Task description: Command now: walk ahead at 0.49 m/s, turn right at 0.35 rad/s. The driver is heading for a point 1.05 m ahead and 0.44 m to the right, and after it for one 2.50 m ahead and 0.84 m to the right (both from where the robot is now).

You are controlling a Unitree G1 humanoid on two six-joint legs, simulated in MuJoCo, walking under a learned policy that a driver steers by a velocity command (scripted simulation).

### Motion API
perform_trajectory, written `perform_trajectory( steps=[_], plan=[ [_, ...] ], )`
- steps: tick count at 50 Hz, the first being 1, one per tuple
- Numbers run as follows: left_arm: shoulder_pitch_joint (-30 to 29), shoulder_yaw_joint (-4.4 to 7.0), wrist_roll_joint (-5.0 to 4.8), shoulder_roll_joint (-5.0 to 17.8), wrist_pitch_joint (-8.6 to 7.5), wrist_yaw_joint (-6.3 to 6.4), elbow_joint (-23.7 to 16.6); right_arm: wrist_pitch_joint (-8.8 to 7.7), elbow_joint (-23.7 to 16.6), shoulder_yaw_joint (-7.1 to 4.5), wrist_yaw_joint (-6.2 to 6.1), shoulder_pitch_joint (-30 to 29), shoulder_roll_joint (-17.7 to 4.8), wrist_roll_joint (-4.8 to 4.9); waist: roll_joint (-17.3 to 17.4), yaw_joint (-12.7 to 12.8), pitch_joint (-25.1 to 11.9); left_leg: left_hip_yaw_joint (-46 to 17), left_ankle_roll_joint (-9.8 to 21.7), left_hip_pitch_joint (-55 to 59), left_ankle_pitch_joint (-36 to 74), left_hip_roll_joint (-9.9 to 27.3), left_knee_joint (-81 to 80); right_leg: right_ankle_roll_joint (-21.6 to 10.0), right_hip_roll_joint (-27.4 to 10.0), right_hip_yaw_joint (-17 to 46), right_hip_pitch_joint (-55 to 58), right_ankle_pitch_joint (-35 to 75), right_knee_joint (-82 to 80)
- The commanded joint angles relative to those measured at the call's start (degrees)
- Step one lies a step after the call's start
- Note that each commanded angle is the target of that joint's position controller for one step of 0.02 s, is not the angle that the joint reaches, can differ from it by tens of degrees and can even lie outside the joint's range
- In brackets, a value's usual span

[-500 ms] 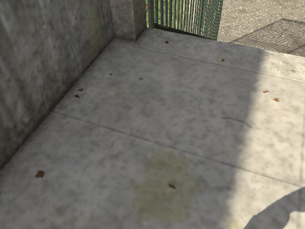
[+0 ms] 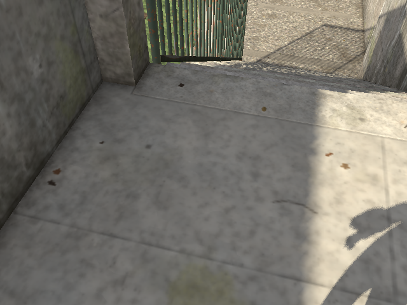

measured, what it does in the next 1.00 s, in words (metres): walks ahead, turning right: right foot, then left foot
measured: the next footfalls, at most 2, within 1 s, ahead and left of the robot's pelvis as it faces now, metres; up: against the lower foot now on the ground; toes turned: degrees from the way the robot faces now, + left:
right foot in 0.34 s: +0.34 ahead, -0.18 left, +0.00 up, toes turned -13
left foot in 0.82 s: +0.67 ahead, -0.09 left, +0.00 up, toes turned -30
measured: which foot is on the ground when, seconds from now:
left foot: down 0.00-0.32, up 0.34-0.80, down 0.82-1.00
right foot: up 0.00-0.32, down 0.34-0.82, up 0.84-1.00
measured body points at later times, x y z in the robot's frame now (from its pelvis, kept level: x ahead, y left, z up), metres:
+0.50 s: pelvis +0.28 -0.10 -0.01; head +0.31 -0.12 +0.44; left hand +0.44 +0.13 -0.12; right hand +0.33 -0.39 -0.13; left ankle +0.27 +0.07 -0.65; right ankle +0.30 -0.17 -0.74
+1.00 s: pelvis +0.56 -0.14 +0.00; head +0.58 -0.15 +0.44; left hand +0.80 +0.03 -0.12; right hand +0.52 -0.44 -0.11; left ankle +0.64 -0.07 -0.74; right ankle +0.44 -0.24 -0.65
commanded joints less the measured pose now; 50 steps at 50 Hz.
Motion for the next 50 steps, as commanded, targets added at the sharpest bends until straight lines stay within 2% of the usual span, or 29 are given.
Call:
perform_trajectory(
  steps=[1,6,11,13,14,15,16,17,18,19,20,21,22,23,25,28,32,36,39,40,41,42,43,44,45,46,47,48,50],
  plan=[
    [3.7,0.98,0.52,2.4,0.44,0.2,-2.0,-1.22,-2.7,-1.03,-1.11,-3.0,-6.6,-0.28,5.1,2.8,2.9,-8.6,8.2,-5.5,5.7,17.1,-11.9,0.9,-2.0,3.0,-2.2,8.4,-4.0],
    [-5.9,0.59,0.66,1.2,-0.5,-1.47,-5.4,-0.41,-2.1,-1.11,-2.53,0.5,-8.6,0.24,4.0,-0.7,3.3,-3.2,5.9,2.7,8.7,17.5,-11.1,1.1,-0.9,-1.2,-4.3,18.5,-20.8],
    [-14.1,-0.06,0.47,0.5,-0.43,-3.6,-10.6,1.59,-0.8,-1.61,-2.89,5.0,-10.2,1.11,3.9,-3.6,5.9,-0.7,4.8,13.7,11.1,20.9,-6.8,-0.2,-0.3,-5.5,-7.7,11.4,-28.8],
    [-13.8,0.27,0.35,1.3,-0.35,-4.37,-12.2,2.45,-1.3,-1.99,-2.94,3.8,-11.2,1.41,5.1,-2.2,5.1,1.1,3.6,15.6,21.0,21.6,-2.3,-1.8,1.5,-8.2,-4.4,4.8,-30.5],
    [-11.9,0.79,0.32,2.4,-0.28,-4.62,-12.5,2.8,-2.0,-2.23,-3.06,2.6,-12.1,1.4,6.6,-0.7,3.2,2.4,2.8,15.3,31.9,21.5,1.9,-2.9,3.5,-10.4,0.6,2.1,-30.8],
    [-6.9,1.8,0.2,4.1,-0.21,-4.73,-11.9,3.27,-2.6,-2.44,-3.25,1.4,-12.7,1.3,7.7,2.4,-0.2,3.8,1.9,14.3,42.6,20.8,9.6,-4.2,6.3,-12.4,8.3,0.6,-31.2],
    [2.2,3.61,0.03,7.1,-0.2,-4.52,-9.7,3.71,-3.4,-2.3,-3.43,0.3,-12.5,1.3,6.8,7.3,-5.2,5.7,0.2,10.7,46.6,18.4,22.0,-6.2,9.6,-13.2,21.0,3.5,-34.8],
    [12.4,6.07,0.11,13.2,0.22,-3.32,-7.6,3.29,-5.1,-1.7,-3.48,0.6,-11.3,0.71,0.7,11.2,-11.2,6.1,-2.6,-3.8,31.7,15.5,40.7,-10.0,3.1,-0.6,39.6,3.6,-37.3],
    [12.1,6.87,0.1,19.4,0.04,-2.99,-8.0,1.08,-8.0,1.19,-2.07,6.6,-1.9,-0.63,-13.8,4.2,-17.5,0.2,-5.8,-30.0,-21.5,3.0,60.9,-20.9,-11.8,33.1,59.4,-4.4,-43.2],
    [14.6,5.52,0.77,14.2,-0.43,-2.87,-8.9,-1.76,-9.0,0.0,-1.27,0.2,-7.7,1.65,-7.6,8.4,-22.5,-12.1,-4.1,-36.4,-23.7,3.1,66.4,-21.0,-13.9,42.4,62.5,-5.3,-50.9],
    [12.3,4.62,1.35,11.0,-0.84,-2.72,-8.7,-2.97,-11.2,-0.74,-1.0,-5.5,-9.8,3.51,-5.8,8.5,-14.5,-12.4,-2.4,-41.1,-18.5,5.9,65.4,-17.6,-11.8,33.1,58.1,1.0,-50.5],
    [7.4,4.01,0.94,9.1,-0.92,-2.69,-10.0,-3.35,-11.6,-0.52,-1.32,-6.6,-9.3,2.77,0.3,5.8,-10.3,-12.2,-1.8,-38.7,-13.3,8.6,60.7,-15.6,-9.3,25.1,49.1,7.0,-50.3],
    [2.7,3.39,1.03,7.2,-0.82,-2.79,-11.5,-2.99,-11.1,-1.02,-1.75,-6.5,-9.5,1.59,3.0,3.2,-7.3,-11.8,-2.2,-34.2,-10.7,10.4,55.9,-14.1,-7.1,19.4,40.4,13.0,-51.2],
    [0.4,2.88,1.56,6.1,-0.86,-2.72,-12.5,-2.05,-11.3,-1.46,-1.75,-4.9,-9.7,1.34,2.0,1.0,-6.4,-12.3,-2.6,-29.9,-9.4,11.6,53.2,-13.6,-5.5,16.6,35.1,16.0,-52.7],
    [-0.1,2.96,1.15,6.7,-1.04,-2.43,-12.9,-0.38,-12.0,-1.67,-1.7,-4.0,-8.4,0.63,2.1,-0.6,-4.6,-11.3,-4.5,-27.3,-8.1,11.5,48.3,-14.0,-3.8,13.5,29.6,19.7,-54.6],
    [2.7,3.67,0.71,9.3,-1.07,-1.18,-12.6,0.5,-14.6,-1.41,-2.19,-9.7,-7.0,-0.27,1.5,0.4,-1.8,-9.8,-7.2,-28.5,-0.5,9.9,37.1,-13.5,-1.6,9.6,25.8,22.0,-55.8],
    [6.1,3.85,0.42,9.7,-0.45,-0.45,-12.1,0.09,-17.3,-0.77,-1.84,-18.2,-5.4,0.38,-1.9,3.8,-0.7,-9.0,-7.2,-24.2,12.5,6.1,19.1,-9.9,1.4,7.9,24.6,14.2,-54.2],
    [8.5,3.9,0.01,9.6,-0.07,-0.27,-11.2,-0.65,-19.6,-1.39,-1.14,-21.8,-7.6,1.09,-3.1,4.9,-0.4,-10.9,-6.0,-21.9,12.5,4.9,12.5,-8.7,-1.0,13.7,29.0,9.2,-50.5],
    [7.1,4.08,0.31,9.7,0.7,0.29,-11.7,-1.58,-19.5,-2.35,-0.73,-18.8,-9.7,1.19,-4.9,2.8,-1.1,-11.1,-4.0,-17.6,5.5,4.5,10.4,-7.6,-2.5,18.0,32.5,11.0,-45.4],
    [6.0,3.82,0.41,9.0,0.96,0.28,-12.3,-1.88,-18.3,-2.97,-0.93,-14.3,-10.4,1.0,-5.1,0.4,-2.9,-9.8,-2.8,-11.3,5.1,3.9,8.1,-6.6,-0.6,17.8,32.1,14.6,-41.6],
    [4.8,2.97,0.76,6.9,0.92,0.02,-13.2,-2.16,-17.2,-3.8,-1.23,-7.5,-12.2,0.26,-3.7,-2.9,-8.4,-12.2,-0.4,0.5,5.4,7.5,8.7,-4.8,2.6,15.4,28.7,15.9,-32.3],
    [5.3,1.72,2.02,3.8,0.77,-0.08,-14.7,-1.84,-16.5,-4.63,-1.74,2.3,-15.8,-0.05,4.0,-6.0,-17.2,-23.2,2.8,16.5,3.0,17.9,9.5,-2.3,7.4,9.3,19.6,2.8,-15.2],
    [14.9,1.06,-0.37,1.8,0.14,-0.28,-16.0,-1.13,-14.6,-5.35,-1.21,4.9,-18.5,-0.35,26.2,-0.6,-21.6,-51.3,11.8,31.4,-9.7,29.1,3.1,0.5,12.7,5.5,-1.4,-23.4,1.0],
    [13.9,2.06,-1.11,8.3,0.29,-0.04,-13.7,-0.89,-16.4,-4.05,-1.14,2.3,-12.1,0.78,16.6,-2.1,-16.0,-51.4,10.0,27.4,-20.5,28.5,1.0,1.1,7.8,7.4,-7.4,-20.1,8.2],
    [7.2,2.79,-0.47,10.9,0.7,-0.13,-14.5,-0.44,-17.0,-3.23,-1.46,-0.1,-8.9,1.07,9.8,-3.5,-9.1,-40.9,7.3,19.7,-18.4,26.2,0.6,1.5,5.8,5.4,-8.3,-14.3,9.0],
    [4.3,2.79,0.23,10.0,0.97,-0.1,-15.2,-0.06,-17.2,-2.81,-1.44,-2.8,-8.5,0.58,5.1,-2.2,-5.2,-33.7,6.0,11.9,-10.7,23.7,-0.6,1.8,3.7,3.7,-5.6,-10.0,7.5],
    [2.5,2.91,0.79,9.1,0.97,-0.29,-15.9,0.15,-16.6,-2.56,-1.41,-4.3,-7.7,0.34,5.0,-1.2,-2.2,-28.8,5.8,6.6,-5.3,21.4,-2.0,1.8,2.1,3.5,-4.2,-7.5,4.7],
    [3.1,2.89,0.38,7.9,1.2,-0.68,-16.1,0.04,-16.3,-2.38,-1.48,-4.8,-7.4,-0.04,6.8,0.1,-1.5,-24.4,5.2,3.3,-2.3,19.8,-3.6,1.6,0.6,3.1,-1.6,-6.1,3.1],
    [3.4,2.55,-0.12,5.8,1.83,-0.94,-16.6,-0.48,-15.3,-2.66,-1.31,-4.4,-7.6,0.38,8.3,0.6,-1.0,-18.7,5.9,1.3,2.3,18.6,-5.9,1.9,-0.1,1.4,-0.9,-4.9,1.3]
  ],
)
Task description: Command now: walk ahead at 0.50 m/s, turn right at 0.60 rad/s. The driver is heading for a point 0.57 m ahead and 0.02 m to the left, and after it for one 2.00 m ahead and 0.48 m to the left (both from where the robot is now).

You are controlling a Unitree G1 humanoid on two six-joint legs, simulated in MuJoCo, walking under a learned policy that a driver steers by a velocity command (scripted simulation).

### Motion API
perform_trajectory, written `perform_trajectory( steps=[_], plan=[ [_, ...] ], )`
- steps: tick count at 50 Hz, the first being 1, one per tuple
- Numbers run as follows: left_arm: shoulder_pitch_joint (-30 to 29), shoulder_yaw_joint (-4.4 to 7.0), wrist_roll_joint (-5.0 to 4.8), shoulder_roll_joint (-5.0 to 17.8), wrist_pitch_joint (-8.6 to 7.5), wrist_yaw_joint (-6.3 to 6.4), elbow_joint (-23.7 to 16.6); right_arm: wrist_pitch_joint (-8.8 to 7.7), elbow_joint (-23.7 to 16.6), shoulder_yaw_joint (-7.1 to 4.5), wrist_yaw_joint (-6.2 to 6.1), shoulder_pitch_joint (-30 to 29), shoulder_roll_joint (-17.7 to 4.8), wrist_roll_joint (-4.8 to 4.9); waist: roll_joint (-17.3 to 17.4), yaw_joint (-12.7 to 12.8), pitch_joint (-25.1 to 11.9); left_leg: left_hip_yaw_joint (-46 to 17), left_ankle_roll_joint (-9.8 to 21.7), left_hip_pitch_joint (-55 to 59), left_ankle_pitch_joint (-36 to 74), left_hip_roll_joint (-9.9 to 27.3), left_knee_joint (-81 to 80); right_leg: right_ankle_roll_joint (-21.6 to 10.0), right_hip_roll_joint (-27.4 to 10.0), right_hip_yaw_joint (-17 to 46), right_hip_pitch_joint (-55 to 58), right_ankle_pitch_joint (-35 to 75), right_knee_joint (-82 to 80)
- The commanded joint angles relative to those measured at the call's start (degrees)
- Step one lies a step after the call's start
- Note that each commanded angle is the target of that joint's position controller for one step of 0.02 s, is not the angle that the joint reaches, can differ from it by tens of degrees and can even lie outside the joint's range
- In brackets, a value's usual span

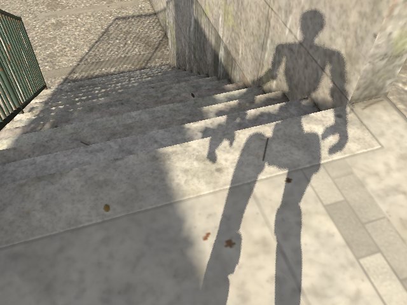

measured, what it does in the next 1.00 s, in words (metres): walks ahead: right foot, then left foot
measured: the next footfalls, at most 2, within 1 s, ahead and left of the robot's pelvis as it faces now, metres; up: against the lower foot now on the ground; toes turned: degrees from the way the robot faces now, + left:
right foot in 0.36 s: +0.33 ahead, -0.19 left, +0.00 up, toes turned -12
left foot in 0.92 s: +0.67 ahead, +0.02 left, +0.00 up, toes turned +3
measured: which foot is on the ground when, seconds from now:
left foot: down 0.00-0.36, up 0.38-0.90, down 0.92-1.00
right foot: up 0.00-0.34, down 0.36-0.96, up 0.98-1.00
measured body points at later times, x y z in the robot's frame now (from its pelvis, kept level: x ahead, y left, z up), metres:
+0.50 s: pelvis +0.26 -0.09 +0.00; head +0.29 -0.10 +0.44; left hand +0.46 +0.14 -0.10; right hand +0.27 -0.37 -0.14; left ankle +0.19 +0.09 -0.64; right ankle +0.29 -0.18 -0.74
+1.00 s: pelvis +0.55 -0.06 -0.02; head +0.58 -0.06 +0.43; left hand +0.56 +0.19 -0.16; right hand +0.72 -0.31 -0.13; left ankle +0.63 +0.02 -0.74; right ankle +0.33 -0.19 -0.67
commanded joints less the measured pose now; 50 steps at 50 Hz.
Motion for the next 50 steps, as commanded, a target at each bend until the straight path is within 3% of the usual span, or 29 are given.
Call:
perform_trajectory(
  steps=[1,4,8,11,13,14,16,17,18,19,20,21,22,23,24,25,27,29,34,39,42,43,44,45,46,47,48,49,50],
  plan=[
    [-0.5,1.01,-0.11,2.6,-0.06,-0.21,-5.4,-1.11,-1.8,-1.71,0.01,0.6,-6.6,0.29,8.0,0.1,-0.7,-13.6,9.1,8.2,7.2,16.2,-14.1,0.5,-5.3,2.1,-10.5,4.0,-1.1],
    [-3.4,0.79,0.25,2.2,0.1,-0.23,-6.6,-0.97,-0.4,-2.35,-0.18,1.6,-8.4,0.17,6.6,-0.2,-0.3,-8.5,9.5,10.5,14.3,16.9,-14.7,1.3,-5.7,2.1,-13.8,9.5,-6.8],
    [-9.5,0.31,0.21,1.3,-0.55,-1.53,-7.9,-0.02,0.9,-2.41,-0.63,2.5,-9.6,0.37,6.4,-2.4,1.1,-1.0,7.5,12.7,16.2,15.5,-14.5,1.0,-5.1,-1.1,-12.2,19.9,-19.6],
    [-15.2,-0.48,0.2,-0.4,-0.99,-2.57,-9.8,0.72,2.6,-2.33,-0.54,6.1,-10.6,1.06,5.7,-4.7,3.1,0.7,7.4,14.4,15.2,16.3,-14.4,0.0,-3.7,-3.9,-9.8,20.2,-27.6],
    [-17.3,-0.51,0.0,0.0,-1.16,-3.12,-11.1,1.37,3.7,-2.5,-0.32,7.5,-11.6,1.78,6.1,-4.7,4.5,0.8,7.4,17.2,16.7,17.8,-13.7,-1.1,-2.8,-5.1,-9.2,16.3,-31.0],
    [-17.6,-0.34,0.07,0.5,-1.23,-3.33,-11.6,1.74,4.1,-2.61,-0.29,7.8,-12.1,2.15,6.6,-4.2,4.6,0.9,7.2,18.7,19.6,18.6,-12.6,-2.0,-2.1,-5.8,-8.4,13.5,-32.5],
    [-14.5,0.67,0.61,2.6,-1.26,-3.4,-11.4,2.3,4.5,-2.91,-0.54,7.0,-13.7,2.63,8.6,-0.8,1.8,2.5,6.2,20.7,37.2,18.9,-5.8,-4.3,1.0,-8.2,-0.9,8.5,-35.2],
    [-7.5,1.88,0.85,4.5,-1.25,-3.24,-9.5,2.69,4.7,-2.82,-0.79,6.2,-14.0,2.72,8.6,3.7,-2.3,4.6,5.0,19.6,45.1,17.5,2.7,-5.9,3.3,-9.6,9.3,11.1,-38.9],
    [1.7,3.58,0.9,7.7,-1.05,-2.54,-6.7,2.69,4.6,-2.14,-1.11,6.6,-12.5,2.36,7.3,7.9,-7.8,6.4,3.1,12.2,42.9,15.2,14.4,-7.5,3.8,-8.4,24.8,15.2,-39.6],
    [10.3,5.02,1.36,13.5,-0.59,-1.33,-5.2,2.05,2.3,-0.5,-1.01,7.3,-8.1,0.5,-2.7,9.7,-15.5,7.5,0.1,-6.7,17.6,10.6,35.3,-12.6,-9.6,11.0,45.2,16.9,-38.4],
    [9.3,4.52,1.29,15.5,-1.09,-1.52,-5.5,0.47,1.9,1.06,-0.17,12.1,-4.2,0.58,-11.2,4.9,-23.7,-2.5,-1.3,-21.1,-24.2,2.0,49.9,-20.5,-21.0,38.0,53.7,11.5,-46.9],
    [8.5,3.01,1.47,9.8,-1.63,-1.94,-5.4,-0.25,2.0,-0.51,0.42,6.5,-9.8,3.07,-4.1,7.7,-20.3,-8.6,-0.7,-26.4,-22.1,4.7,54.3,-17.9,-20.2,33.6,50.5,10.6,-49.1],
    [5.2,2.31,1.44,8.0,-2.0,-2.04,-5.0,-0.45,0.5,-0.58,0.58,2.5,-9.9,4.02,-3.5,6.6,-11.7,-7.5,-0.1,-28.1,-17.1,6.8,52.6,-15.5,-18.1,22.9,41.9,16.1,-49.7],
    [1.4,1.77,1.23,6.3,-2.26,-2.15,-4.8,-0.27,0.8,-0.47,0.2,1.5,-8.9,3.15,0.1,4.2,-7.9,-7.4,-0.2,-26.0,-12.4,9.1,48.7,-13.5,-15.4,16.4,34.1,19.8,-50.8],
    [-1.2,1.27,1.4,4.4,-2.62,-2.35,-4.8,0.37,1.2,-0.81,0.12,2.0,-8.8,2.3,-0.7,2.3,-5.2,-7.7,-0.6,-23.4,-9.2,10.4,45.8,-12.5,-13.3,11.6,28.3,22.1,-52.8],
    [-2.8,1.06,1.7,3.5,-3.1,-2.35,-4.6,1.33,2.1,-0.9,0.21,4.3,-8.1,2.34,-1.8,0.5,-4.8,-8.4,-0.9,-19.9,-6.5,11.2,44.8,-11.9,-12.3,8.7,24.5,21.5,-55.2],
    [-3.3,1.33,1.95,3.7,-4.4,-2.2,-3.3,2.9,2.9,-0.81,0.03,6.2,-6.2,2.48,-1.6,-0.9,-3.6,-8.8,-1.8,-18.5,-3.3,10.7,43.6,-12.2,-12.1,4.8,21.0,23.2,-58.7],
    [-2.7,1.59,2.56,4.1,-5.02,-1.66,-1.9,3.57,2.2,-0.94,-0.33,3.8,-5.7,2.42,-0.9,-0.6,-0.9,-10.5,-2.6,-21.9,1.0,10.0,40.4,-11.6,-11.8,0.6,20.3,24.8,-60.5],
    [-1.3,1.68,2.46,4.8,-4.99,-0.38,0.5,3.01,0.4,-0.88,0.43,-2.4,-4.4,1.9,-0.4,1.3,1.7,-10.4,-2.6,-25.4,15.2,7.7,25.3,-8.7,-10.8,-7.2,24.3,25.3,-61.8],
    [2.7,2.28,1.58,6.3,-3.89,0.43,3.7,2.76,-3.7,0.27,2.13,-10.8,-2.4,1.55,0.8,5.0,5.3,-5.6,-0.7,-28.5,15.4,7.1,15.1,-7.7,-13.6,-11.1,32.3,27.9,-60.2],
    [2.7,2.65,0.92,7.4,-2.36,0.88,4.6,2.61,-6.4,0.13,3.46,-12.5,-2.9,1.78,-0.3,4.4,4.7,-2.1,1.5,-27.8,7.8,5.6,12.6,-6.6,-15.1,-12.9,37.0,38.9,-55.0],
    [9.1,-1.03,10.56,0.5,-4.56,-2.17,8.4,2.64,-3.5,1.26,3.47,-5.8,-2.4,-5.2,-1.9,1.3,0.5,-4.9,3.0,-21.9,10.0,4.8,10.1,-9.3,-17.9,-11.3,40.2,45.0,-56.6],
    [7.9,0.24,9.71,3.5,-5.32,-2.94,8.8,2.75,-4.3,0.18,3.49,-5.1,-4.2,-4.96,-3.3,0.3,1.9,-3.9,3.8,-20.9,5.0,2.6,10.7,-9.0,-17.4,-13.4,42.9,52.2,-53.6],
    [5.0,1.22,8.25,7.8,-5.61,-3.06,8.3,2.44,-4.5,-0.48,3.21,-5.5,-6.5,-3.78,-1.5,-1.5,-0.2,-0.2,5.1,-15.3,2.6,-0.9,9.1,-7.7,-14.9,-16.4,42.3,58.9,-49.0],
    [4.3,1.51,7.77,10.0,-5.46,-3.19,8.3,1.63,-4.1,-1.21,2.64,-2.3,-8.2,-2.57,0.4,-3.8,-2.6,2.2,7.1,-4.7,6.3,-4.3,7.2,-6.4,-12.7,-18.7,37.7,63.6,-41.3],
    [7.2,0.67,9.43,8.8,-5.3,-3.55,9.0,1.18,-1.2,-2.29,1.54,6.7,-10.5,-2.16,1.8,-5.4,-8.9,-1.8,10.3,13.8,12.8,-4.1,12.7,-4.1,-10.7,-18.9,26.3,57.8,-28.2],
    [13.6,-2.27,10.68,2.5,-5.69,-4.54,6.6,1.3,1.9,-2.9,0.21,21.2,-12.9,-1.17,12.4,-7.2,-24.9,-25.6,22.5,46.7,10.1,8.0,11.5,2.0,-3.7,-15.9,2.1,29.0,-9.5],
    [6.2,-2.09,7.9,3.3,-5.42,-6.44,7.1,1.57,5.9,-2.17,0.31,29.1,-12.3,-2.73,8.0,-12.9,-23.3,-45.2,24.0,51.1,10.8,15.9,-0.9,2.8,6.1,-7.0,-10.1,-11.6,4.2],
    [-4.3,-2.44,5.41,1.5,-5.49,-6.03,3.1,0.03,7.7,-3.45,0.24,27.9,-13.5,-3.22,6.1,-13.9,-9.9,-40.2,17.7,43.7,4.6,15.4,-3.6,0.8,3.1,1.6,-20.9,-10.1,9.4]
  ],
)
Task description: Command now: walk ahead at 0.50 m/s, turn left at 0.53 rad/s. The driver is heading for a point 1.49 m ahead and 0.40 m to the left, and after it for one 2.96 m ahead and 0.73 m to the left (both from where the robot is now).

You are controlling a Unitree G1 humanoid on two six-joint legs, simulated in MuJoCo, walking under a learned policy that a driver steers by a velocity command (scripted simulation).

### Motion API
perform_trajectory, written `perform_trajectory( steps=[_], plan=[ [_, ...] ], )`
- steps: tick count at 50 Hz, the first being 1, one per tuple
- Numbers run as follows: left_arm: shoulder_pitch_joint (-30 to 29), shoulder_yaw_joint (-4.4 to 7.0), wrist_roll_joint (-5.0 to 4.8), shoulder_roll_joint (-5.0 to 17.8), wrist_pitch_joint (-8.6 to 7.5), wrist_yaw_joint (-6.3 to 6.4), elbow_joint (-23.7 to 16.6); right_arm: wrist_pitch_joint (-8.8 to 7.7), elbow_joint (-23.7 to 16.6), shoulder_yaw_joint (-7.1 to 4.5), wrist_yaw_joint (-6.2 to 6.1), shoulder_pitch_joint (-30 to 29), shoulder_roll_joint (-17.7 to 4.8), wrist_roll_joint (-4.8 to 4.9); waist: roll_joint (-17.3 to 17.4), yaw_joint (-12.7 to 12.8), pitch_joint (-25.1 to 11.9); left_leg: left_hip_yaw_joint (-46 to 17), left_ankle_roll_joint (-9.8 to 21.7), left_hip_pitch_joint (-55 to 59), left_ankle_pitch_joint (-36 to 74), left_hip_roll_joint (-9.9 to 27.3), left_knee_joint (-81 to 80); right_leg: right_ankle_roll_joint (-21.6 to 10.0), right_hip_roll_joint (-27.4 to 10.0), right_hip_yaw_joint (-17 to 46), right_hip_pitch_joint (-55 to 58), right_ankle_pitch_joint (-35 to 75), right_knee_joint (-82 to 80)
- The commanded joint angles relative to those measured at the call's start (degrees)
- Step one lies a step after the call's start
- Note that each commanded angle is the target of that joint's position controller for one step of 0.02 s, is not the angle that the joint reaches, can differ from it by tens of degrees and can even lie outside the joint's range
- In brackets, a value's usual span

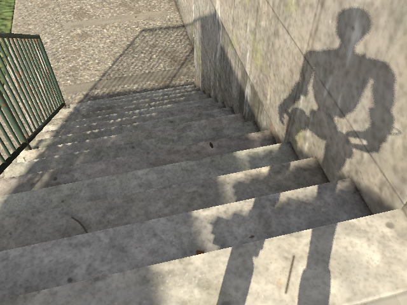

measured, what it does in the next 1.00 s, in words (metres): walks ahead, turning left: right foot, then left foot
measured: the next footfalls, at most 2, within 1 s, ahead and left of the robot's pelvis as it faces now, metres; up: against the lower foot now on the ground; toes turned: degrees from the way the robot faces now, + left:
right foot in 0.38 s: +0.40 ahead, -0.11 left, +0.00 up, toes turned +13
left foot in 0.88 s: +0.49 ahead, +0.23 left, +0.00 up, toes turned +34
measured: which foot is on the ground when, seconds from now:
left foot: down 0.00-0.38, up 0.40-0.86, down 0.88-1.00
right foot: up 0.00-0.36, down 0.38-0.90, up 0.92-1.00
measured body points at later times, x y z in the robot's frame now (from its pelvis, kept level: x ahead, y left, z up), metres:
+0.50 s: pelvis +0.29 -0.02 +0.02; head +0.30 -0.02 +0.47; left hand +0.36 +0.26 -0.08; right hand +0.43 -0.26 -0.10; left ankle +0.16 +0.07 -0.62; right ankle +0.36 -0.11 -0.72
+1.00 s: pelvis +0.48 +0.12 +0.01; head +0.48 +0.13 +0.46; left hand +0.38 +0.36 -0.13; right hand +0.69 -0.05 -0.11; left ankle +0.45 +0.20 -0.72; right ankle +0.45 -0.07 -0.63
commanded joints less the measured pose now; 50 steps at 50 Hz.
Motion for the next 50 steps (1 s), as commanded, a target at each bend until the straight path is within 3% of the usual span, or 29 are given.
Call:
perform_trajectory(
  steps=[1,2,3,5,7,10,13,16,18,19,20,21,22,23,24,25,28,31,36,38,41,43,44,45,46,47,48,49,50],
  plan=[
    [-12.8,0.35,-2.16,6.6,-1.89,0.42,-9.2,-1.79,6.7,-4.24,-0.97,24.0,-11.9,0.57,4.1,-11.1,-2.3,-32.1,12.8,42.2,4.7,17.4,-16.0,-1.5,1.3,12.4,-48.4,-0.1,26.1],
    [-10.2,0.47,-0.32,7.6,-1.7,2.16,-9.6,-2.17,6.3,-2.29,-0.48,18.5,-7.2,0.89,3.4,-6.2,-3.8,-28.6,13.2,32.8,7.9,16.1,-17.3,-2.6,-0.4,12.8,-41.4,2.6,21.9],
    [-8.7,-0.14,0.21,5.6,-1.39,3.19,-9.6,-2.28,5.5,-1.16,-0.04,13.4,-4.2,1.0,3.0,-2.4,-2.2,-25.5,13.1,23.1,11.0,15.4,-19.3,-2.8,-2.3,12.1,-35.4,4.5,18.7],
    [-6.6,-0.97,-0.19,3.5,0.11,4.06,-9.9,-2.2,2.8,-0.01,0.4,6.8,-2.4,0.77,2.3,2.2,-1.5,-23.4,13.0,10.7,6.6,13.5,-24.4,-1.8,-2.9,10.9,-27.7,4.3,13.5],
    [-6.3,-1.32,-1.28,4.0,0.99,4.12,-9.9,-2.84,0.8,-0.55,0.96,4.6,-5.4,0.28,1.8,2.2,-0.5,-19.6,11.6,4.2,2.5,10.6,-26.0,-0.1,-2.3,8.2,-25.4,11.4,6.3],
    [-13.8,-2.82,-2.28,1.4,2.22,3.6,-12.5,-3.01,1.7,-1.46,2.45,9.5,-8.2,-0.14,2.4,-0.5,1.0,-15.8,9.8,-0.4,10.3,7.4,-24.2,1.6,-0.3,3.7,-19.4,20.7,-9.1],
    [-19.0,-3.08,-2.95,3.4,2.15,3.18,-13.4,-2.41,2.4,-2.6,3.6,15.1,-9.8,-0.27,3.2,-3.1,0.1,-20.5,10.4,7.6,16.0,10.4,-19.8,2.0,1.1,4.2,-20.7,26.1,-17.3],
    [-21.1,-2.61,-3.44,6.0,1.21,3.95,-13.0,-1.36,2.5,-3.16,3.28,15.0,-9.8,-0.28,3.4,-2.3,-0.5,-25.6,8.6,18.1,19.7,13.6,-15.3,-0.2,1.7,5.9,-22.5,25.4,-24.2],
    [-13.4,-0.89,-5.14,9.9,-0.12,4.73,-10.4,-1.3,2.0,-3.08,3.16,12.4,-9.4,-0.9,2.5,2.5,-4.8,-24.1,3.9,15.0,28.9,9.5,-7.9,-5.0,1.7,4.7,-7.5,30.3,-25.0],
    [-1.7,-0.01,-5.23,11.7,-1.16,5.2,-7.3,-1.86,0.6,-1.74,3.18,10.8,-5.3,-1.15,-3.0,6.9,-13.4,-19.7,0.0,7.7,25.4,3.3,5.6,-11.9,-4.7,11.1,9.7,35.8,-23.2],
    [7.8,0.2,-4.59,13.8,-1.05,4.94,-5.5,-2.99,-0.4,0.38,2.68,20.5,2.6,-2.36,-18.3,5.3,-28.1,-12.8,-5.1,-9.8,-13.2,-7.0,23.6,-29.3,-22.5,36.9,34.5,47.1,-28.5],
    [7.5,0.22,-3.58,11.9,-0.21,4.77,-4.6,-2.37,0.4,-0.81,2.9,15.4,-2.5,-1.09,-8.6,7.8,-19.0,-11.5,-5.1,-20.6,-21.7,-2.4,35.9,-25.7,-24.8,43.2,28.5,30.7,-34.2],
    [1.6,0.16,-4.08,10.1,-0.49,4.88,-5.5,-1.67,0.3,-1.08,1.87,11.4,-3.5,-0.8,-4.9,6.2,-7.8,-10.3,-4.2,-23.2,-16.9,2.4,40.5,-19.3,-21.4,34.8,16.0,15.0,-36.4],
    [-3.7,-1.27,-4.19,5.1,-0.36,5.35,-6.6,-1.05,1.4,-1.01,0.48,10.3,-3.9,-0.99,-3.5,4.6,-3.6,-8.8,-3.6,-20.6,-10.8,6.3,38.4,-15.4,-17.8,27.0,6.0,8.0,-40.0],
    [-6.1,-2.51,-4.49,1.4,-0.24,5.74,-7.0,-0.64,2.2,-0.78,-0.01,10.9,-3.2,-1.95,-4.8,2.7,-3.9,-8.9,-3.5,-16.1,-6.5,8.6,33.6,-14.0,-15.4,22.2,2.0,13.0,-42.6],
    [-7.3,-2.84,-4.32,0.0,-0.3,6.31,-7.1,-0.49,2.2,-0.26,0.39,8.8,-2.1,-2.77,-4.2,2.2,-3.3,-7.7,-4.3,-13.2,-5.8,10.0,32.0,-13.6,-14.2,18.5,-0.4,18.2,-44.3],
    [-4.4,-0.94,-3.37,4.1,-1.21,7.58,-4.9,-0.19,1.4,0.68,2.47,3.9,0.2,-1.14,-3.4,3.7,-3.2,-4.1,-6.5,-12.9,-5.1,11.4,23.1,-13.2,-11.8,8.1,-0.1,24.4,-46.0],
    [1.1,0.57,-2.23,6.6,-1.57,7.06,-1.7,-0.05,-0.2,1.59,3.69,-0.9,1.0,-0.52,-2.7,5.5,-1.5,-1.4,-6.5,-14.9,2.9,12.1,13.3,-15.1,-13.4,3.2,1.2,34.7,-47.1],
    [-0.8,-0.04,-0.66,5.8,-1.76,4.57,-0.7,1.08,-0.8,1.07,4.35,0.2,-0.8,-0.9,-4.6,1.7,-1.3,-1.5,-3.2,-7.3,11.9,10.7,12.9,-12.9,-12.4,-5.9,-4.8,44.2,-43.7],
    [-1.5,-0.09,-0.93,6.5,-1.96,4.53,-0.4,1.24,-2.2,0.93,4.0,-2.2,-1.4,-0.77,-4.9,1.5,0.2,-1.0,-2.5,-4.3,8.6,10.3,11.8,-11.2,-12.5,-6.9,-6.2,38.8,-42.9],
    [0.8,1.32,-1.7,10.5,-1.42,5.36,0.6,0.62,-3.8,0.34,3.18,-3.8,-2.3,-0.63,-3.5,2.6,1.3,0.3,-1.8,-6.0,-1.5,8.8,6.9,-10.6,-15.4,-6.8,3.3,40.2,-38.7],
    [0.5,2.22,-1.53,13.4,-0.3,5.84,1.0,-0.5,-3.1,-0.85,2.39,0.7,-3.3,0.4,-3.0,0.4,-0.4,4.6,-1.0,3.5,0.7,4.3,-0.8,-10.2,-15.1,-9.0,4.5,49.3,-30.0],
    [2.6,1.85,-0.62,12.4,-0.16,5.39,1.9,-1.52,-1.5,-2.5,1.45,6.0,-6.0,1.11,-1.9,-1.2,-3.4,5.5,1.0,15.6,4.7,0.9,-3.2,-8.3,-12.6,-10.6,-0.7,51.6,-20.3],
    [6.7,0.51,0.99,8.0,-0.29,4.35,2.8,-1.94,1.6,-5.25,-0.33,17.5,-12.0,0.23,5.2,-4.2,-11.0,-3.3,7.2,34.9,18.2,4.9,-1.0,-4.0,-8.3,-11.0,-13.5,34.7,-2.9],
    [11.8,-2.72,1.41,-2.0,-1.68,2.49,-0.3,-1.93,3.0,-5.42,-0.97,26.3,-16.2,-0.12,15.0,-2.3,-25.6,-31.3,22.7,59.1,27.6,19.5,-7.2,1.3,1.9,-3.6,-32.7,-10.1,13.4],
    [-2.8,-1.82,-3.12,2.6,-2.33,0.71,-2.7,-2.18,6.8,-5.78,-0.35,33.8,-12.7,-1.27,5.8,-11.4,-12.4,-37.5,18.8,54.5,17.2,21.3,-15.6,-0.4,4.2,5.8,-48.5,-10.7,20.4],
    [-9.9,-1.62,-4.28,3.4,-2.32,1.22,-4.7,-2.7,6.9,-5.88,-0.12,29.4,-11.0,-0.02,4.8,-10.5,-3.0,-31.9,16.1,43.5,11.2,21.7,-17.0,-1.8,0.7,8.5,-52.2,-6.9,22.3],
    [-11.1,-0.64,-3.47,6.3,-1.84,2.82,-4.6,-2.29,6.9,-4.1,0.34,24.7,-5.5,1.37,2.4,-7.1,-2.2,-27.9,15.1,33.2,9.2,20.7,-16.1,-1.9,-1.8,8.3,-47.4,-3.6,24.1],
    [-8.0,-0.76,-2.04,6.0,-1.19,3.84,-3.8,-2.08,6.6,-2.19,0.97,21.5,-1.2,1.35,3.6,-2.8,-3.2,-24.1,14.6,23.5,10.8,19.8,-15.1,-2.5,-3.5,9.4,-41.8,-0.2,21.9]
  ],
)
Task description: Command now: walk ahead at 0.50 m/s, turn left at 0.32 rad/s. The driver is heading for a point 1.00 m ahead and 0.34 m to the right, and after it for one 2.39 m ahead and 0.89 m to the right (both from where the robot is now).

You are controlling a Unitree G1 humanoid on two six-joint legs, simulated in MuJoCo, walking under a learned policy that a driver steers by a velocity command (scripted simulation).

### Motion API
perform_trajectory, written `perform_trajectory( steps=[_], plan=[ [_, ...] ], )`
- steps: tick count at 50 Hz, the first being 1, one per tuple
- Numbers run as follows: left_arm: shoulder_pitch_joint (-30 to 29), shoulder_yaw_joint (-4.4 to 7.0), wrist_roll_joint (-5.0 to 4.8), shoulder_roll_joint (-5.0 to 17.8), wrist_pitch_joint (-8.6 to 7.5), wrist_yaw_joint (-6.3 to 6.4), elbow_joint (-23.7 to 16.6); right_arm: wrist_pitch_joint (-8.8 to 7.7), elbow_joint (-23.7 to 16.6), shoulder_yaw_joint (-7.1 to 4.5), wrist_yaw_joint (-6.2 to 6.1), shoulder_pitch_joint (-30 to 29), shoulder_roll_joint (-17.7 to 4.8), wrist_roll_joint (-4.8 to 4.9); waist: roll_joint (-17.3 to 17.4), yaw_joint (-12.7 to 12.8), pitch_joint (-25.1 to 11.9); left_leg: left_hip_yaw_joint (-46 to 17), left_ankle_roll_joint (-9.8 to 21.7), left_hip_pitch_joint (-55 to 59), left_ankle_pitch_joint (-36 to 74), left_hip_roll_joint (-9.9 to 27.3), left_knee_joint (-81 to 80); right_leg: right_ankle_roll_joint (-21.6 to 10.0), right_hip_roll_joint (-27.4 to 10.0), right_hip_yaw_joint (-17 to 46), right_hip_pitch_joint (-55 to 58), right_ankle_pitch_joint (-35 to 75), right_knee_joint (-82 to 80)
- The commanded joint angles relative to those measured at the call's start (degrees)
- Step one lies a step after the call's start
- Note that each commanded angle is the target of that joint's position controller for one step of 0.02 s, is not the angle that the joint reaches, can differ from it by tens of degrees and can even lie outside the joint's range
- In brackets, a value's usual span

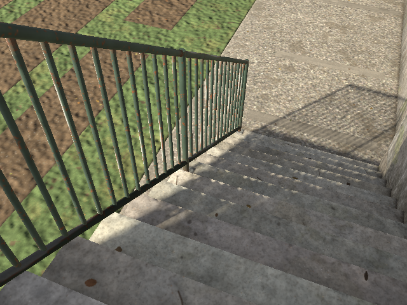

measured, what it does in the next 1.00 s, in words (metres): goes down, turning right: right foot 0.18 m lower, then left foot 0.19 m lower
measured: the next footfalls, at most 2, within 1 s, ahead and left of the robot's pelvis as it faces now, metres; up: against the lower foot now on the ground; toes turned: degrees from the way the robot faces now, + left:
right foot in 0.38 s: +0.30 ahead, -0.11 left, -0.18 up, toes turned -2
left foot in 0.90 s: +0.63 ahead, +0.10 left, -0.37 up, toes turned -11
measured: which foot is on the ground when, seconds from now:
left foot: down 0.00-0.40, up 0.42-0.88, down 0.90-1.00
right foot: up 0.00-0.36, down 0.38-0.90, up 0.92-1.00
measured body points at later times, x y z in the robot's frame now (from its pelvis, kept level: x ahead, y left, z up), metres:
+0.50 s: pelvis +0.25 -0.03 -0.18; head +0.24 -0.03 +0.27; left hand +0.28 +0.23 -0.32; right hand +0.21 -0.25 -0.33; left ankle +0.16 +0.10 -0.63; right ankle +0.26 -0.11 -0.91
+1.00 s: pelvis +0.51 +0.04 -0.37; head +0.50 +0.04 +0.08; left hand +0.51 +0.27 -0.52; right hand +0.55 -0.23 -0.49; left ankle +0.59 +0.10 -1.10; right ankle +0.38 -0.09 -0.82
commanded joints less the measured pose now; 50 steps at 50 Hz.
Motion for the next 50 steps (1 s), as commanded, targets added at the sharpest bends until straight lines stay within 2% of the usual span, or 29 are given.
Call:
perform_trajectory(
  steps=[1,6,9,13,14,15,16,17,18,20,21,22,23,25,26,28,31,33,34,36,37,39,43,44,45,46,47,49,50],
  plan=[
    [-4.6,0.33,1.26,3.4,0.14,1.38,-5.6,0.71,1.7,0.73,0.64,8.9,0.0,0.13,2.3,-0.1,2.7,-22.1,14.4,5.6,16.1,18.3,-13.0,-1.3,-3.0,5.0,-20.4,5.5,4.6],
    [-2.2,-1.33,3.59,-1.0,0.95,-2.61,-5.3,0.53,1.7,3.49,-2.68,8.0,2.1,-3.49,2.3,-0.5,1.3,-14.7,9.9,-6.0,3.9,10.6,-7.4,-2.7,-3.1,6.2,-20.7,40.1,-11.4],
    [-5.9,-0.65,1.4,-0.2,1.24,-2.36,-7.6,0.9,3.0,4.3,-2.47,11.7,-0.6,-3.12,3.8,-2.7,1.2,-6.7,7.7,-22.3,-3.8,4.1,0.3,-1.3,0.6,-1.0,-1.2,61.4,-25.4],
    [-11.3,-0.5,2.63,2.3,3.36,-1.73,-11.8,0.38,4.7,5.13,-1.08,17.6,-1.9,-1.37,2.0,-4.2,6.6,-17.8,10.1,-14.0,-14.0,8.7,9.5,1.2,0.6,1.8,-4.5,44.9,-32.6],
    [-12.9,-0.61,2.08,2.4,3.6,-1.26,-12.0,0.35,5.1,5.27,-1.45,18.1,-1.9,-1.23,2.8,-5.3,7.8,-19.8,9.8,-8.0,-13.8,9.8,12.8,0.4,-0.8,3.4,-8.2,46.3,-38.1],
    [-14.3,1.75,-6.17,3.3,4.4,-0.52,-11.1,3.9,5.8,1.73,-4.79,17.0,-8.3,2.99,3.1,-6.8,4.9,-15.0,8.6,-0.9,2.2,10.0,17.8,-0.5,3.6,-0.3,-8.0,48.4,-39.5],
    [-14.6,1.03,-6.88,1.4,4.64,-0.23,-10.6,5.97,5.9,2.24,-6.45,19.6,-6.7,2.18,3.1,-9.5,5.4,-16.6,8.5,2.8,6.9,9.2,22.0,-1.3,1.8,2.4,-7.8,45.0,-44.3],
    [-9.0,-0.05,2.45,1.7,2.92,-1.11,-6.6,3.98,6.9,6.54,-3.44,23.7,2.1,-0.83,-0.1,-7.7,9.5,-24.2,7.5,3.7,-4.4,11.0,24.4,-1.8,-3.4,3.9,-8.2,44.9,-54.2],
    [-2.7,1.32,2.83,2.3,2.61,-0.87,-5.0,3.98,7.0,5.94,-1.35,21.1,-0.5,-1.16,3.2,-3.4,9.9,-22.6,9.2,-0.6,1.1,11.6,27.0,-2.1,-0.6,-1.0,0.8,43.4,-52.9],
    [29.5,5.74,0.89,9.8,1.64,-0.9,4.7,3.44,8.0,5.48,4.06,18.3,-2.7,-3.0,-12.2,10.4,-0.9,-11.1,1.2,-22.5,3.9,2.4,65.6,-10.4,-2.1,0.0,41.7,59.8,-47.2],
    [26.1,6.52,-0.04,15.6,2.39,-2.29,1.7,2.83,8.2,6.3,5.2,27.0,2.8,-2.39,-16.2,4.0,-15.5,-4.7,-3.9,-37.8,-33.8,-3.1,91.0,-23.3,-12.1,13.3,57.7,89.9,-28.3],
    [24.2,7.44,1.61,16.0,2.62,-3.29,1.6,2.59,3.4,6.11,4.61,21.6,-0.8,-1.06,-6.6,6.7,-15.4,-5.3,-6.5,-52.2,-32.9,-2.7,96.8,-26.6,-15.5,23.3,60.6,82.8,-31.2],
    [16.5,7.78,0.83,15.5,2.41,-3.3,-0.9,2.02,-3.1,6.07,3.31,13.2,-3.5,0.41,-6.8,8.4,-9.2,-9.2,-8.9,-67.1,-26.5,0.2,93.6,-29.7,-22.2,38.5,57.3,46.3,-37.9],
    [6.6,2.0,2.05,-0.1,1.88,-3.61,-0.9,3.38,-1.0,6.46,0.15,10.5,-2.6,-1.51,10.0,0.4,5.0,-12.4,-4.9,-56.5,-4.7,10.8,72.5,-22.5,-17.0,26.7,20.7,20.1,-45.1],
    [1.8,0.05,2.75,-4.3,1.11,-2.54,-1.3,4.22,-0.1,7.33,-0.1,10.2,0.6,-2.19,6.0,-3.6,10.9,-13.3,-3.3,-46.8,6.5,15.2,58.2,-19.9,-10.3,21.6,0.0,19.5,-48.3],
    [1.8,0.43,-1.08,-2.3,-1.24,-0.79,-1.6,5.13,0.9,7.28,1.94,8.1,1.0,-4.28,1.4,-0.7,9.3,-3.9,-2.5,-28.4,26.0,12.3,32.1,-18.8,0.9,11.7,-19.8,10.0,-46.3],
    [6.9,1.28,1.49,6.4,-1.95,-1.21,0.4,4.49,1.6,8.22,4.0,5.5,3.4,-3.96,-1.4,-1.4,4.1,1.3,-5.1,-4.4,30.4,10.0,35.8,-17.6,3.5,12.9,-32.2,14.0,-40.7],
    [11.3,0.17,0.13,3.4,-3.02,0.56,2.1,3.85,-1.4,7.38,2.43,-2.9,-1.5,-4.89,0.0,3.0,3.5,-7.1,-6.7,-28.8,31.8,12.3,26.0,-19.3,-1.2,23.0,-6.0,16.2,-29.6],
    [22.4,-0.68,-0.89,-0.2,-3.18,2.35,5.2,3.8,-3.3,7.46,1.67,-10.9,-2.1,-6.19,-0.1,10.0,4.1,-9.5,-7.9,-47.6,32.2,11.8,16.7,-19.6,-2.1,28.0,14.5,10.1,-22.8],
    [33.7,-1.1,-0.5,-3.5,-1.8,3.58,9.7,4.21,-4.9,7.94,1.17,-19.8,0.7,-5.99,-2.5,14.7,6.3,-11.5,-8.3,-63.1,28.7,10.9,7.9,-19.8,-2.9,38.5,29.7,10.4,-17.2],
    [26.7,-1.64,-1.48,-4.5,-0.88,3.48,5.4,4.01,-4.4,8.62,1.89,-20.8,0.1,-5.58,2.4,14.3,7.2,-9.1,-6.8,-46.3,44.3,10.8,-8.8,-17.4,1.8,32.0,14.0,3.5,-17.0],
    [15.4,-0.69,2.64,3.2,0.34,-0.18,2.3,4.7,-6.9,8.91,1.51,-15.8,1.6,-3.25,-3.4,6.4,6.8,0.0,-5.5,0.4,47.4,8.4,4.3,-15.6,5.5,24.0,-30.0,-6.2,-23.3],
    [9.9,-0.14,0.41,6.5,0.96,-0.75,-1.8,5.21,-3.8,6.11,0.97,-1.0,-4.6,-1.97,3.2,-1.4,10.0,-0.9,-4.1,17.9,35.8,8.9,-19.7,-10.6,7.2,26.4,-21.6,-9.9,-3.9],
    [11.5,-0.26,0.36,7.9,1.76,-2.31,-0.6,4.31,0.1,3.64,0.71,9.3,-8.5,-1.86,3.5,-5.3,7.1,-0.8,-1.6,27.1,35.3,11.3,-23.9,-7.8,8.2,25.6,-19.7,-2.6,9.5],
    [22.2,-1.01,1.66,2.0,0.98,-4.74,3.6,3.21,3.3,1.0,0.72,21.1,-11.2,-3.57,8.9,-5.4,-4.2,-3.7,8.6,44.5,43.2,17.1,-6.6,-2.7,12.7,18.7,-27.1,-2.3,32.9],
    [35.7,-0.99,-1.56,-5.0,0.44,-5.53,5.0,2.62,1.1,-0.12,2.23,19.4,-15.7,-3.86,15.3,2.1,-17.5,-6.8,16.1,55.9,80.0,26.6,14.2,-2.8,12.6,10.8,-39.4,-14.8,56.9],
    [31.0,-1.49,-1.71,-2.8,0.9,-5.49,0.1,3.19,0.4,-0.2,3.27,16.7,-15.4,-3.37,10.9,-0.1,-20.6,-21.6,19.8,54.6,62.1,32.9,5.6,-2.4,11.9,9.3,-48.8,-13.0,61.9],
    [13.5,-1.53,-1.09,-1.6,1.95,-2.14,-3.9,3.87,-0.5,2.08,3.14,6.6,-7.3,-2.64,0.6,-1.1,-1.4,-24.9,12.9,26.5,-2.5,31.6,-10.4,-1.5,3.7,11.1,-55.6,8.2,54.4],
    [14.1,-1.92,-1.77,-2.9,2.09,-1.5,-2.9,3.35,0.1,3.24,3.0,6.0,-2.8,-3.77,-2.5,2.1,3.5,-20.4,10.4,13.0,-1.1,31.0,-14.2,-2.3,0.0,10.4,-48.4,15.0,46.2]
  ],
)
